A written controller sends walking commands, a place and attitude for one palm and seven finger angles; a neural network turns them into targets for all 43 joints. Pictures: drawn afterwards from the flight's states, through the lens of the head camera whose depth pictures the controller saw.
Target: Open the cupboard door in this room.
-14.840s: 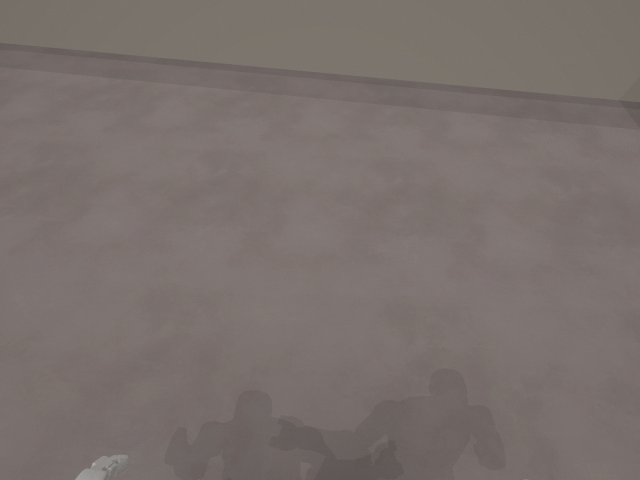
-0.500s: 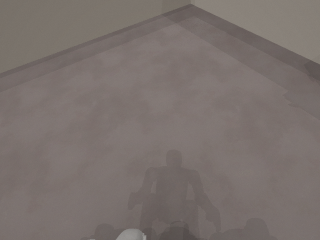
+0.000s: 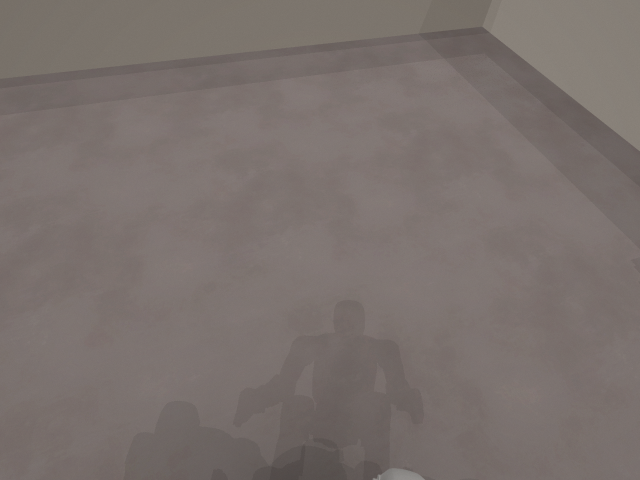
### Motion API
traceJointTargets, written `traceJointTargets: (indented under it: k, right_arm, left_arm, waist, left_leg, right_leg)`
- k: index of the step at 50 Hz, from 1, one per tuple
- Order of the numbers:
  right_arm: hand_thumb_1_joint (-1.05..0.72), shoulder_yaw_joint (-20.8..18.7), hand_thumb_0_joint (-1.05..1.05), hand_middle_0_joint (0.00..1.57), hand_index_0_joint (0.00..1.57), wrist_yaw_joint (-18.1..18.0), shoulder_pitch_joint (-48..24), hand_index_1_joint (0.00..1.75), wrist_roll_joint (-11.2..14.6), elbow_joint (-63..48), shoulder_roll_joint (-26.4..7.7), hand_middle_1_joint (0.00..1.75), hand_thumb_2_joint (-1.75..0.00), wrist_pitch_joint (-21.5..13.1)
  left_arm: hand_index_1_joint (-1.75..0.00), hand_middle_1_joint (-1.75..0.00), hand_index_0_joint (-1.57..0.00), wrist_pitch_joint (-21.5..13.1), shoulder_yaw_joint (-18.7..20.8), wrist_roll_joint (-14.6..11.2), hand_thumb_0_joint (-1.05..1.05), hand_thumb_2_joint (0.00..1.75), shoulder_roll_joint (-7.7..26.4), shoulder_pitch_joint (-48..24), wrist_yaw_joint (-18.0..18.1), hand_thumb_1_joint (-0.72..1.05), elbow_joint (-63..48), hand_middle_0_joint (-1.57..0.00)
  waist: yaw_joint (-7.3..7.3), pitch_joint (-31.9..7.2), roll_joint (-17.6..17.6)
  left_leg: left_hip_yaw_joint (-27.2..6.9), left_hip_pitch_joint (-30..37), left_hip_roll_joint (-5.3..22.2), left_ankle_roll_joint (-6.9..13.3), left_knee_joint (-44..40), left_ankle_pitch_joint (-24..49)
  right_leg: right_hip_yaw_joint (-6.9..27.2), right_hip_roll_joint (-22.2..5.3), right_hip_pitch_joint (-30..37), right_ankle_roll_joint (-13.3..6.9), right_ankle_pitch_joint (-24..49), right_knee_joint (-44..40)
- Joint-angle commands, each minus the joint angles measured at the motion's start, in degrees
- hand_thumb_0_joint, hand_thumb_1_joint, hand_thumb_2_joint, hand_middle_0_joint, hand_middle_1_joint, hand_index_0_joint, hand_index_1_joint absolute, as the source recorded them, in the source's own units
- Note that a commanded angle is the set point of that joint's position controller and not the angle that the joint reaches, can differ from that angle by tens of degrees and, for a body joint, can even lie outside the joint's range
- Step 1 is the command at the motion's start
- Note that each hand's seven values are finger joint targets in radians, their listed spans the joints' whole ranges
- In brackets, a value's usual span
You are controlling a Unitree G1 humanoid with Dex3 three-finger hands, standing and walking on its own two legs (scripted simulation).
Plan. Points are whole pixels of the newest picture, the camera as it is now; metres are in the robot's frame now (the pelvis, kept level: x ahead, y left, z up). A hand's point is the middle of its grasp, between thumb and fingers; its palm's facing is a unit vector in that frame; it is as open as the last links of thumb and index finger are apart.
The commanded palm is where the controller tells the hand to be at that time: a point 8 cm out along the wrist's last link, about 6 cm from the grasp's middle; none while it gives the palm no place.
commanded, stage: turn or walk to find it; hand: left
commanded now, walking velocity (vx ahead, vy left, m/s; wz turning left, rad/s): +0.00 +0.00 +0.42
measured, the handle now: out of the picture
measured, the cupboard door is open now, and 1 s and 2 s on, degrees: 0 0 0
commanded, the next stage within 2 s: stand and wait in 1.64 s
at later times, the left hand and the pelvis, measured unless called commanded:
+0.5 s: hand out of the picture +0.00 +0.14 -0.15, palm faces +0.25 -0.93 -0.27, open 7.4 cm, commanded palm none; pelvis -0.02 -0.06 +0.00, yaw +14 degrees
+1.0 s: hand out of the picture -0.08 +0.20 -0.17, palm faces +0.45 -0.85 -0.26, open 7.4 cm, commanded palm none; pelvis -0.06 -0.02 +0.00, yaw +25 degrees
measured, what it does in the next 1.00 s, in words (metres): steps on the spot, turning left: right foot, then left foot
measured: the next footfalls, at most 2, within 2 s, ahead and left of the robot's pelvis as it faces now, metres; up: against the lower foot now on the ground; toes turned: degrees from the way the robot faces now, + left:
right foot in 0.20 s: +0.05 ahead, -0.14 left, +0.00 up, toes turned +1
left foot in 0.70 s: -0.06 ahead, +0.09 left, +0.00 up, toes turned +24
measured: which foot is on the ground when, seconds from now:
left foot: down 0.00-0.22, up 0.24-0.68, down 0.70-1.00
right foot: up 0.00-0.18, down 0.20-0.70, up 0.72-1.00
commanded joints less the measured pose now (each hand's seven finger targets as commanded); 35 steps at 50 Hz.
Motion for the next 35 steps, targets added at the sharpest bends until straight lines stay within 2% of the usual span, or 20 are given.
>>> traceJointTargets:
  k: [1,3,6,8,9,10,11,12,13,14,15,17,22,25,29,30,32,33,34,35]
  right_arm:
    - [-0.90,-3.8,0.00,0.20,0.20,-0.7,4.8,0.30,-0.1,-2.2,-12.1,0.30,-0.90,-0.3]
    - [-0.90,-4.0,0.00,0.20,0.20,-0.6,4.7,0.30,-0.3,-2.1,-12.1,0.30,-0.90,0.0]
    - [-0.90,-4.2,0.00,0.20,0.20,-0.5,2.9,0.30,-0.4,-2.9,-12.3,0.30,-0.90,0.3]
    - [-0.90,-4.3,0.00,0.20,0.20,-0.4,2.1,0.30,-0.1,-3.2,-11.7,0.30,-0.90,0.5]
    - [-0.90,-4.2,0.00,0.20,0.20,-0.3,2.3,0.30,0.2,-3.3,-10.5,0.30,-0.90,0.4]
    - [-0.90,-3.8,0.00,0.20,0.20,0.1,3.3,0.30,0.7,-3.7,-7.4,0.30,-0.90,0.3]
    - [-0.90,-3.4,0.00,0.20,0.20,0.1,2.5,0.30,0.6,-5.4,-5.2,0.30,-0.90,0.4]
    - [-0.90,-4.2,0.00,0.20,0.20,0.0,1.8,0.30,0.2,-5.2,-7.9,0.30,-0.90,1.0]
    - [-0.90,-4.5,0.00,0.20,0.20,0.1,3.0,0.30,-0.1,-4.1,-8.2,0.30,-0.90,1.9]
    - [-0.90,-4.7,0.00,0.20,0.20,0.4,3.5,0.30,-0.2,-2.6,-8.0,0.30,-0.90,2.3]
    - [-0.90,-4.6,0.00,0.20,0.20,0.8,5.0,0.30,-0.2,-1.5,-7.5,0.30,-0.90,2.5]
    - [-0.90,-4.3,0.00,0.20,0.20,1.1,7.2,0.30,-0.2,-0.4,-6.4,0.30,-0.90,2.7]
    - [-0.90,-3.9,0.00,0.20,0.20,1.0,4.4,0.30,-0.1,-0.8,-6.5,0.30,-0.90,2.8]
    - [-0.90,-3.3,0.00,0.20,0.20,1.0,1.2,0.30,0.1,-1.6,-5.8,0.30,-0.90,2.5]
    - [-0.90,-2.3,0.00,0.20,0.20,0.8,-0.6,0.30,0.7,-2.4,-4.9,0.30,-0.90,1.4]
    - [-0.90,-2.3,0.00,0.20,0.20,0.7,0.0,0.30,0.8,-2.2,-4.9,0.30,-0.90,1.2]
    - [-0.90,-2.3,0.00,0.20,0.20,0.5,3.4,0.30,0.8,-1.4,-5.4,0.30,-0.90,0.7]
    - [-0.90,-2.5,0.00,0.20,0.20,0.7,5.4,0.30,0.7,-0.7,-6.3,0.30,-0.90,0.4]
    - [-0.90,-3.3,0.00,0.20,0.20,0.6,7.1,0.30,0.4,-0.6,-10.1,0.30,-0.90,-0.2]
    - [-0.90,-4.5,0.00,0.20,0.20,0.2,8.9,0.30,0.1,-0.9,-15.4,0.30,-0.90,-0.4]
  left_arm:
    - [-0.30,-0.30,-0.20,-1.0,0.5,-0.3,0.00,0.90,2.8,-2.6,0.4,0.90,-5.2,-0.20]
    - [-0.30,-0.30,-0.20,-1.2,0.3,-0.4,0.00,0.90,2.7,-3.3,0.4,0.90,-5.8,-0.20]
    - [-0.30,-0.30,-0.20,-1.5,0.4,-0.7,0.00,0.90,2.3,-0.6,0.5,0.90,-5.6,-0.20]
    - [-0.30,-0.30,-0.20,-2.1,0.6,-0.7,0.00,0.90,3.0,2.9,0.6,0.90,-4.7,-0.20]
    - [-0.30,-0.30,-0.20,-2.7,0.9,-0.5,0.00,0.90,4.1,4.7,0.7,0.90,-4.3,-0.20]
    - [-0.30,-0.30,-0.20,-3.3,1.6,0.2,0.00,0.90,8.0,6.1,1.1,0.90,-4.2,-0.20]
    - [-0.30,-0.30,-0.20,-3.4,2.4,0.7,0.00,0.90,12.0,6.3,1.4,0.90,-4.8,-0.20]
    - [-0.30,-0.30,-0.20,-3.1,2.0,0.2,0.00,0.90,11.3,5.7,1.5,0.90,-5.5,-0.20]
    - [-0.30,-0.30,-0.20,-3.4,2.3,0.0,0.00,0.90,8.8,2.0,1.9,0.90,-6.0,-0.20]
    - [-0.30,-0.30,-0.20,-3.2,1.7,-0.1,0.00,0.90,7.3,-0.8,1.6,0.90,-6.8,-0.20]
    - [-0.30,-0.30,-0.20,-3.2,1.1,-0.2,0.00,0.90,6.0,-2.6,1.4,0.90,-7.2,-0.20]
    - [-0.30,-0.30,-0.20,-3.5,0.6,-0.2,0.00,0.90,4.7,-2.2,1.1,0.90,-7.2,-0.20]
    - [-0.30,-0.30,-0.20,-3.6,1.0,0.2,0.00,0.90,5.5,2.6,1.4,0.90,-5.4,-0.20]
    - [-0.30,-0.30,-0.20,-3.4,1.5,0.6,0.00,0.90,6.8,5.0,1.4,0.90,-4.2,-0.20]
    - [-0.30,-0.30,-0.20,-3.1,2.2,1.0,0.00,0.90,8.7,7.0,1.2,0.90,-2.8,-0.20]
    - [-0.30,-0.30,-0.20,-3.0,2.3,0.9,0.00,0.90,9.0,7.0,1.1,0.90,-2.5,-0.20]
    - [-0.30,-0.30,-0.20,-2.8,2.4,0.5,0.00,0.90,9.1,5.3,1.0,0.90,-2.2,-0.20]
    - [-0.30,-0.30,-0.20,-2.5,2.3,0.1,0.00,0.90,8.5,4.2,1.0,0.90,-2.4,-0.20]
    - [-0.30,-0.30,-0.20,-2.1,2.0,-0.4,0.00,0.90,6.3,5.0,0.8,0.90,-3.1,-0.20]
    - [-0.30,-0.30,-0.20,-1.7,0.8,-0.6,0.00,0.90,2.6,3.5,0.5,0.90,-5.2,-0.20]
  waist:
    - [-2.96,-5.7,9.4]
    - [-3.09,-5.5,10.4]
    - [-1.64,-6.2,11.8]
    - [0.14,-7.3,9.9]
    - [1.05,-8.4,6.8]
    - [1.53,-9.7,-3.8]
    - [2.20,-7.5,-16.2]
    - [2.10,-6.9,-9.9]
    - [0.40,-5.0,-13.6]
    - [-0.85,-2.2,-8.8]
    - [-2.16,-0.6,-6.9]
    - [-2.51,-1.1,-7.0]
    - [-0.39,-2.2,-7.4]
    - [1.10,-2.9,-7.6]
    - [2.55,-6.0,-10.5]
    - [2.18,-6.7,-10.3]
    - [-0.03,-8.2,-9.2]
    - [-1.53,-8.8,-5.9]
    - [-2.61,-10.3,3.8]
    - [-3.88,-8.2,19.2]
  left_leg:
    - [-15.2,7.7,15.4,7.8,-6.1,24.5]
    - [-16.3,5.9,14.7,7.7,-5.4,24.3]
    - [-18.0,1.6,13.4,7.0,-4.0,22.7]
    - [-17.6,-2.4,11.1,4.9,-0.8,19.0]
    - [-16.1,-5.9,8.5,2.5,2.2,13.7]
    - [-10.7,-14.3,3.5,-1.0,10.3,0.8]
    - [-3.4,-21.6,-3.0,-4.0,23.0,-19.3]
    - [-5.5,-19.1,-0.7,-3.6,32.7,-20.7]
    - [-7.2,-19.0,1.0,-3.6,37.8,-18.2]
    - [-6.3,-18.6,1.2,-3.8,42.0,-14.5]
    - [-5.4,-18.6,2.0,-4.2,44.0,-11.1]
    - [-3.7,-18.7,2.0,-5.1,45.2,-7.0]
    - [-2.1,-18.6,3.8,-6.6,39.7,-7.7]
    - [-0.1,-16.2,4.2,-6.7,30.8,-11.7]
    - [3.0,-11.2,3.3,-5.9,18.1,-14.7]
    - [3.8,-9.3,2.8,-5.6,15.1,-13.5]
    - [4.9,-2.9,2.4,-5.1,6.1,-6.0]
    - [4.0,3.2,3.0,-4.5,-1.2,1.3]
    - [-4.0,11.0,9.3,-2.1,-5.6,8.7]
    - [-20.8,15.0,22.6,4.5,-7.3,27.2]
  right_leg:
    - [0.6,0.7,-2.8,0.4,-2.0,-5.3]
    - [0.1,1.7,0.2,0.1,-2.7,-10.1]
    - [-0.9,3.4,7.2,-0.6,-0.2,-18.9]
    - [-1.5,3.9,14.8,-1.0,8.0,-29.6]
    - [-0.3,2.0,20.8,-1.3,13.1,-37.1]
    - [8.9,-8.0,28.3,-4.0,13.0,-41.6]
    - [21.3,-20.4,27.2,-10.5,20.2,-43.3]
    - [19.2,-22.5,19.5,-14.2,20.5,-43.7]
    - [16.4,-19.9,15.3,-13.6,15.3,-45.1]
    - [13.6,-16.5,12.7,-12.3,12.1,-45.2]
    - [8.8,-13.9,11.6,-10.9,12.1,-44.5]
    - [3.3,-11.2,12.9,-9.2,14.3,-43.8]
    - [2.1,-13.2,17.3,-11.0,15.8,-43.4]
    - [1.2,-14.6,19.5,-12.1,21.7,-41.7]
    - [0.0,-15.4,23.0,-13.1,32.4,-36.9]
    - [-0.6,-15.3,23.0,-12.8,34.2,-35.6]
    - [-3.0,-14.5,20.6,-10.3,32.1,-31.8]
    - [-5.4,-13.0,16.8,-7.7,27.9,-27.8]
    - [-8.2,-9.1,8.3,-4.4,18.0,-19.4]
    - [-9.3,-1.9,-6.1,-0.4,-9.3,-8.8]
